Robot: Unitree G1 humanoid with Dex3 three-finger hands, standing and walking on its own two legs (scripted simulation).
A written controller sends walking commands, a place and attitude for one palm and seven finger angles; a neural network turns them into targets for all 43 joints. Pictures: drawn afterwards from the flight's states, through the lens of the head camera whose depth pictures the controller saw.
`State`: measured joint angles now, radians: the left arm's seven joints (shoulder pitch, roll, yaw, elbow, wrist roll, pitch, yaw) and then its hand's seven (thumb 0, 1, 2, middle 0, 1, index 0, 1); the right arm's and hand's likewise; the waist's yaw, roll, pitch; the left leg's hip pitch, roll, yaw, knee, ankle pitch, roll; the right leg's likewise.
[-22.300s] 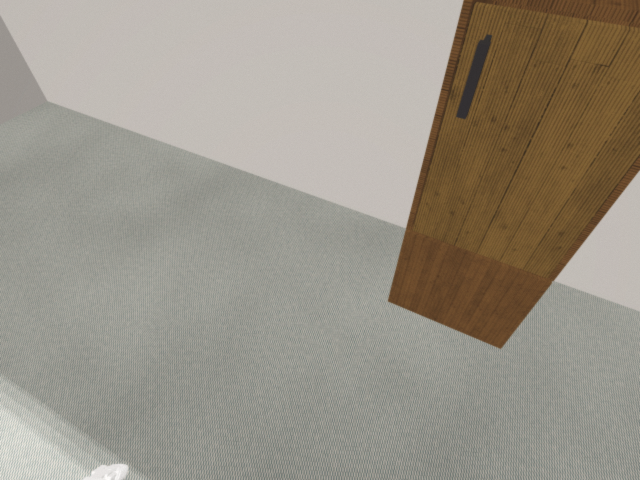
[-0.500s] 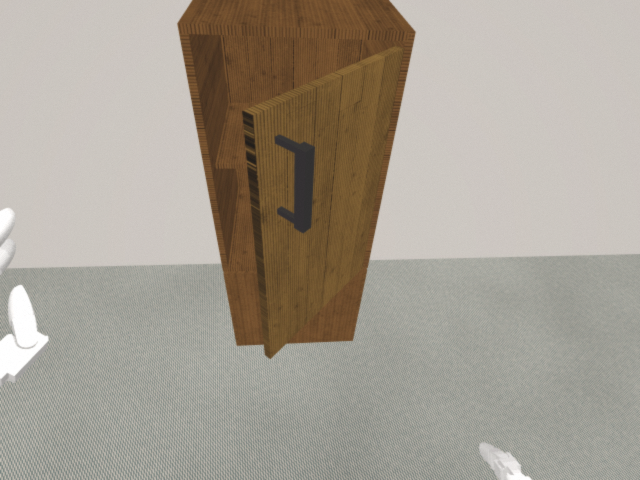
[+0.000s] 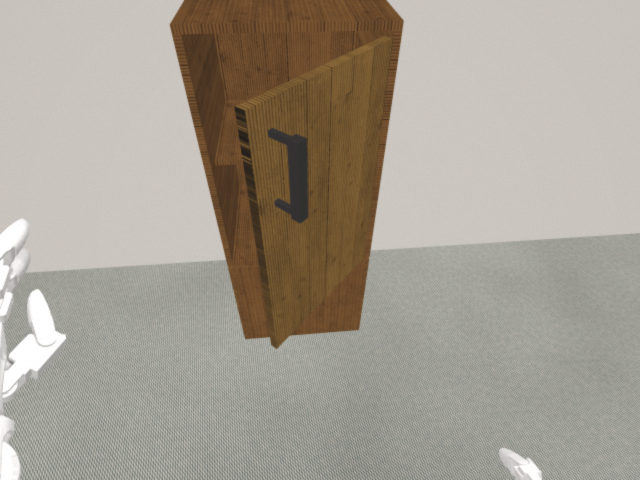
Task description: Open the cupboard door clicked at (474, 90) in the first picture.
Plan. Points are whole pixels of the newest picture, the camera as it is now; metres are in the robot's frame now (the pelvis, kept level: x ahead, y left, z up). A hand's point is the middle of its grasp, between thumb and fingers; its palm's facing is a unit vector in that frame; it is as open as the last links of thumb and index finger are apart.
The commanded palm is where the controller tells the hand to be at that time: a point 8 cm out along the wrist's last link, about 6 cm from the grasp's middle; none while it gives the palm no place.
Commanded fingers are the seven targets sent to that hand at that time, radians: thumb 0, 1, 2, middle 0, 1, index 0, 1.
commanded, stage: let the arm hang, fingers relaxed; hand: left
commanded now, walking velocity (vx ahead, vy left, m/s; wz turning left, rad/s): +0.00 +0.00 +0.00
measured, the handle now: (288, 177) +0.50 +0.09 +0.14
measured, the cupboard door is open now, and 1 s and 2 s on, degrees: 46 46 46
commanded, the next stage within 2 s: look to check the result in 1.08 s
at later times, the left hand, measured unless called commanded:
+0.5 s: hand out of the picture -0.05 +0.22 -0.17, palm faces +0.08 -0.97 -0.22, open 7.2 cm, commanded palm none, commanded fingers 0.00 0.90 0.90 -0.20 -0.30 -0.20 -0.30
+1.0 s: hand out of the picture -0.02 +0.19 -0.17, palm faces +0.07 -0.98 -0.16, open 7.4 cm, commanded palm none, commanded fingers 0.00 0.90 0.90 -0.20 -0.30 -0.20 -0.30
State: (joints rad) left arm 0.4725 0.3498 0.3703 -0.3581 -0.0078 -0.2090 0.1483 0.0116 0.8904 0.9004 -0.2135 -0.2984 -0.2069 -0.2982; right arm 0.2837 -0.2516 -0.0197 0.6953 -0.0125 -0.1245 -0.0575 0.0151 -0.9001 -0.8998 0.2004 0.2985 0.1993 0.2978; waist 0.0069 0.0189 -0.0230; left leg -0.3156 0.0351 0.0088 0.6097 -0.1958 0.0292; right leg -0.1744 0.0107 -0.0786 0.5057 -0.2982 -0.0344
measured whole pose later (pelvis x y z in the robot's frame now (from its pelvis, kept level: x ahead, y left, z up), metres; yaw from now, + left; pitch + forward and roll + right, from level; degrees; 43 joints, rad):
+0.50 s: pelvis +0.00 +0.03 +0.01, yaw +3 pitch -2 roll -1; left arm 0.32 0.19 0.02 1.15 0.01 0.03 0.02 -0.01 0.95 0.90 -0.20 -0.30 -0.20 -0.30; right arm 0.25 -0.18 -0.01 1.09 -0.02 0.02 -0.03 0.00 -0.93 -0.90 0.20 0.30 0.20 0.30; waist 0.01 0.01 0.07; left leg -0.23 -0.02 -0.01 0.45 -0.19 0.03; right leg -0.11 -0.03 -0.07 0.40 -0.26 0.01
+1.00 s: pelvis +0.00 +0.04 +0.01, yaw +2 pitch -2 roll +0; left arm 0.28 0.09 0.01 1.17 0.01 0.00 0.04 0.00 0.91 0.90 -0.20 -0.30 -0.20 -0.30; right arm 0.31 -0.11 -0.01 1.15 -0.02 0.01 -0.03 0.01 -0.91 -0.90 0.20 0.30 0.20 0.30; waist -0.02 0.02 0.04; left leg -0.21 -0.03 0.01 0.42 -0.17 0.03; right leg -0.13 -0.05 -0.05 0.44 -0.26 0.02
